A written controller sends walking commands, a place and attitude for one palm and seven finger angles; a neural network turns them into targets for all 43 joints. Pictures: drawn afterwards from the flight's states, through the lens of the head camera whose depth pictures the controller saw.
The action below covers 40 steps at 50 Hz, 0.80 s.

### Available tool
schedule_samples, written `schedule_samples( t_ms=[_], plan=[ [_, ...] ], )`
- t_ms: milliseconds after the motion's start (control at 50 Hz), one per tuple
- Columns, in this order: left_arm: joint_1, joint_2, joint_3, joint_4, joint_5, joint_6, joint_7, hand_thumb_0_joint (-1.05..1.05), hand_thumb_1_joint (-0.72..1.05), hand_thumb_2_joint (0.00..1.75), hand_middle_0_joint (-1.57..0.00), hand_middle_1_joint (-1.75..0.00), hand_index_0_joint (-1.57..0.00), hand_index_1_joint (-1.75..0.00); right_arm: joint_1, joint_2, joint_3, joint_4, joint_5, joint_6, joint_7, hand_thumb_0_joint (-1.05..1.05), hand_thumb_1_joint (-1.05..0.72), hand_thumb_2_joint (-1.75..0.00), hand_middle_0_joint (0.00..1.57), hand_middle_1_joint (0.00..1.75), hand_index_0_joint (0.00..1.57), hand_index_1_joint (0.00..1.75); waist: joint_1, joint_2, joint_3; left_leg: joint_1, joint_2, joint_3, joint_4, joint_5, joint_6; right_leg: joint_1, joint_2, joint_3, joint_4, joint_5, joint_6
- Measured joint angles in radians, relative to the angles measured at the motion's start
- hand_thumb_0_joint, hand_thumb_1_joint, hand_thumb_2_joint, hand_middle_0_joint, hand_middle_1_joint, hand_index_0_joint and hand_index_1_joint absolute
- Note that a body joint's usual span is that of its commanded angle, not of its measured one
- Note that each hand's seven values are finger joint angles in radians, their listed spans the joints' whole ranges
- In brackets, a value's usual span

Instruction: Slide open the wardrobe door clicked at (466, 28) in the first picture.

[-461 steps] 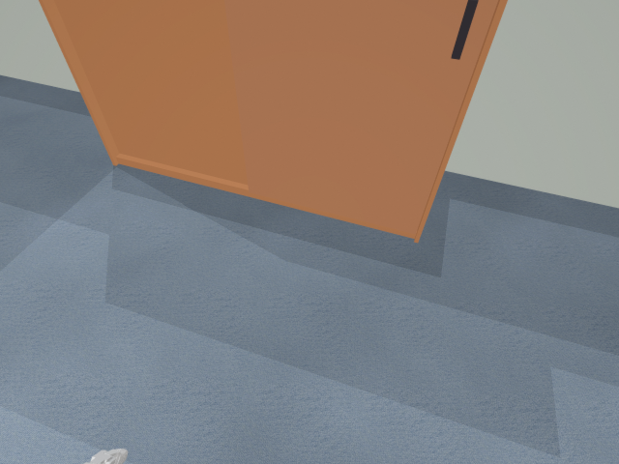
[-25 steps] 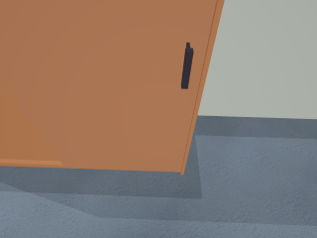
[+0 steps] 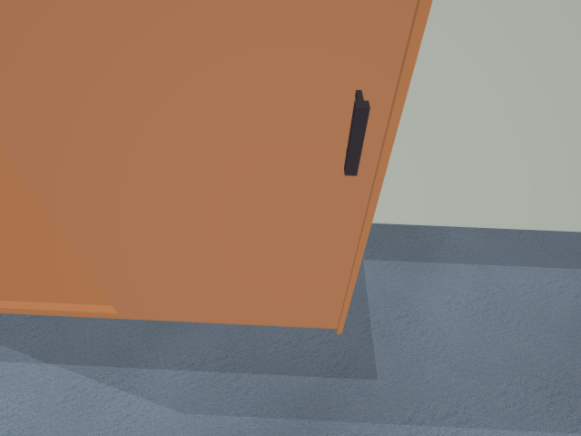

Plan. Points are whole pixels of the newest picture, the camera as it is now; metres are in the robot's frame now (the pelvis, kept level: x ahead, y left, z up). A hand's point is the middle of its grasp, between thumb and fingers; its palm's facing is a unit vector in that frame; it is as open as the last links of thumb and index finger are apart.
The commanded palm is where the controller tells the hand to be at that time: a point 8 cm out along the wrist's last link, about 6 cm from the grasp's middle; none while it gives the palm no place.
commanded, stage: shuffle to correct the standing spot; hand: right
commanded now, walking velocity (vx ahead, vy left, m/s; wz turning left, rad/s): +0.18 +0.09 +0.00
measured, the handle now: (354, 133) +0.60 -0.08 +0.12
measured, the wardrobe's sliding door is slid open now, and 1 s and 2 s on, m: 0.00 0.00 0.00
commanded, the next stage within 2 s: come to a stop and stand still in 0.36 s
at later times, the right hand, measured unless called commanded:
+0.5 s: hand out of the picture +0.12 -0.15 -0.18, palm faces +0.01 +0.99 -0.16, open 7.3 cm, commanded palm none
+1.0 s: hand (384, 427) +0.20 -0.14 -0.19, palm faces +0.11 +0.98 -0.14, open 7.3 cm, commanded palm none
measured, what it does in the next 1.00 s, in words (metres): walks ahead: left foot, then right foot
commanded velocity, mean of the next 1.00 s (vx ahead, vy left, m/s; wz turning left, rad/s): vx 0.00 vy -0.02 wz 0.00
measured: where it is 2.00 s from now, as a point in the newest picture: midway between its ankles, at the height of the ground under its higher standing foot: outside the picture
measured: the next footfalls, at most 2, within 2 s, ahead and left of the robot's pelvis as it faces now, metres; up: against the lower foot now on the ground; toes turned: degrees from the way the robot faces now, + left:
left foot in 0.58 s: +0.27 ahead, +0.20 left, +0.00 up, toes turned +8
right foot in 0.94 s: +0.17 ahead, -0.06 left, +0.00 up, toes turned -7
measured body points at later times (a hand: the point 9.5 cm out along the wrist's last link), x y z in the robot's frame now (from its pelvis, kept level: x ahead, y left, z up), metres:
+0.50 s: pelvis +0.11 +0.03 +0.00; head +0.15 +0.02 +0.45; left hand +0.05 +0.23 -0.15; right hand +0.12 -0.20 -0.16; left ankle +0.16 +0.17 -0.69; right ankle +0.03 -0.09 -0.74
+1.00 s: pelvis +0.12 +0.04 -0.01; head +0.14 +0.00 +0.43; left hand +0.22 +0.28 -0.13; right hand +0.19 -0.20 -0.18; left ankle +0.20 +0.18 -0.71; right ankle +0.13 -0.05 -0.74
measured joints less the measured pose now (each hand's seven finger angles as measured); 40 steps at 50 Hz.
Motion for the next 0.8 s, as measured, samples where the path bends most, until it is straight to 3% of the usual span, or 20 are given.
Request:
schedule_samples(
  t_ms=[80,160,220,240,320,380,440,520,580,620,660,720,800],
  plan=[
    [0.021,-0.002,0.004,0.0,0.0,-0.003,0.001,0.0,0.91,0.9,-0.2,-0.29,-0.2,-0.3,0.024,0.008,-0.009,-0.001,0.001,-0.012,0.001,0.0,-0.91,-0.9,0.2,0.29,0.2,0.3,-0.002,-0.015,0.0,0.01,-0.021,0.014,0.014,-0.031,0.013,-0.019,-0.022,0.014,0.068,-0.051,0.006],
    [0.016,-0.005,0.011,-0.001,0.003,0.007,-0.004,0.0,0.91,0.9,-0.2,-0.29,-0.2,-0.3,0.049,0.013,-0.02,-0.005,-0.003,-0.026,-0.006,0.0,-0.91,-0.9,0.2,0.29,0.2,0.3,-0.008,-0.017,0.014,0.041,-0.038,0.048,0.007,-0.058,0.024,-0.098,-0.052,-0.023,0.241,-0.142,-0.012],
    [-0.01,-0.007,0.017,-0.015,0.001,-0.002,-0.006,0.01,0.91,0.9,-0.2,-0.29,-0.2,-0.3,0.078,0.016,-0.022,0.003,-0.004,-0.026,-0.01,0.0,-0.91,-0.9,0.2,0.29,0.2,0.3,-0.016,0.006,0.03,0.058,-0.033,0.051,0.028,-0.09,0.018,-0.106,-0.048,-0.065,0.185,-0.113,-0.024],
    [-0.021,-0.006,0.018,-0.019,0.007,-0.012,-0.002,0.01,0.91,0.9,-0.2,-0.29,-0.2,-0.3,0.089,0.017,-0.022,0.01,-0.001,-0.021,-0.008,0.0,-0.91,-0.9,0.2,0.29,0.2,0.3,-0.018,0.021,0.036,0.043,-0.024,0.04,0.079,-0.109,0.018,-0.093,-0.043,-0.079,0.167,-0.051,-0.03],
    [-0.03,0.001,0.02,-0.045,0.013,-0.046,0.013,0.01,0.92,0.9,-0.2,-0.29,-0.2,-0.3,0.079,0.02,-0.021,0.04,-0.008,0.018,0.005,0.01,-0.91,-0.9,0.2,0.29,0.2,0.3,0.0,0.039,0.037,-0.153,-0.001,0.033,0.51,-0.137,0.017,-0.034,-0.047,-0.124,0.138,-0.101,-0.028],
    [-0.011,-0.008,0.013,-0.044,0.014,-0.056,0.018,0.01,0.92,0.9,-0.2,-0.29,-0.2,-0.3,0.02,0.004,-0.031,0.016,-0.012,0.027,0.015,0.01,-0.91,-0.9,0.2,0.29,0.2,0.3,0.009,0.035,0.049,-0.283,0.03,0.047,0.618,-0.066,-0.002,0.02,-0.056,-0.122,0.046,-0.07,-0.008],
    [0.015,-0.016,0.01,-0.03,0.015,-0.052,0.017,0.0,0.91,0.9,-0.2,-0.29,-0.2,-0.3,-0.052,-0.01,-0.04,-0.028,-0.01,0.025,0.025,0.01,-0.91,-0.9,0.2,0.29,0.2,0.3,0.01,0.02,0.065,-0.355,0.067,0.054,0.533,0.0,-0.016,0.068,-0.071,-0.113,-0.026,-0.047,0.007],
    [0.042,-0.021,0.016,-0.017,0.019,-0.035,0.012,0.0,0.91,0.9,-0.2,-0.29,-0.2,-0.3,-0.128,-0.055,-0.055,-0.052,-0.011,0.032,0.023,0.03,-0.95,-0.9,0.2,0.29,0.2,0.3,0.028,-0.001,0.096,-0.364,0.091,0.072,0.305,0.071,-0.021,0.117,-0.1,-0.11,-0.048,-0.065,0.044],
    [0.071,-0.019,0.02,-0.008,0.013,-0.017,0.006,0.0,0.9,0.9,-0.21,-0.29,-0.2,-0.3,-0.164,-0.085,-0.058,-0.081,-0.005,0.003,0.022,0.03,-0.95,-0.9,0.2,0.29,0.2,0.3,0.037,-0.011,0.115,-0.284,0.09,0.078,0.089,0.239,-0.024,0.119,-0.119,-0.093,0.038,-0.132,0.074],
    [0.071,-0.006,0.025,-0.001,0.0,0.003,-0.002,0.0,0.9,0.9,-0.21,-0.29,-0.2,-0.3,-0.192,-0.088,-0.059,-0.091,-0.004,-0.017,0.012,0.03,-0.94,-0.9,0.2,0.29,0.2,0.3,0.035,-0.028,0.122,-0.275,0.087,0.093,0.118,0.188,-0.026,0.064,-0.126,-0.048,0.191,-0.208,0.053],
    [0.041,0.015,0.037,-0.007,-0.011,0.027,0.002,0.0,0.9,0.9,-0.21,-0.29,-0.2,-0.3,-0.226,-0.076,-0.055,-0.105,-0.003,-0.019,0.004,0.02,-0.93,-0.9,0.19,0.29,0.2,0.3,0.037,-0.044,0.135,-0.274,0.087,0.108,0.151,0.143,-0.015,-0.018,-0.1,0.001,0.373,-0.282,0.034],
    [-0.019,0.041,0.051,-0.032,-0.013,0.047,0.005,0.0,0.9,0.9,-0.21,-0.29,-0.2,-0.3,-0.27,-0.055,-0.047,-0.13,-0.005,-0.003,-0.01,0.01,-0.93,-0.9,0.2,0.29,0.2,0.3,0.028,-0.032,0.142,-0.259,0.097,0.113,0.125,0.156,-0.011,-0.135,-0.046,0.009,0.563,-0.288,0.027],
    [-0.106,0.074,0.065,-0.086,-0.003,0.067,-0.005,0.0,0.91,0.9,-0.2,-0.29,-0.2,-0.3,-0.299,-0.032,-0.038,-0.156,-0.01,0.016,-0.018,0.01,-0.92,-0.9,0.2,0.29,0.2,0.3,0.013,-0.008,0.128,-0.254,0.109,0.118,0.075,0.194,-0.014,-0.231,-0.01,-0.012,0.587,-0.22,0.038]
  ],
)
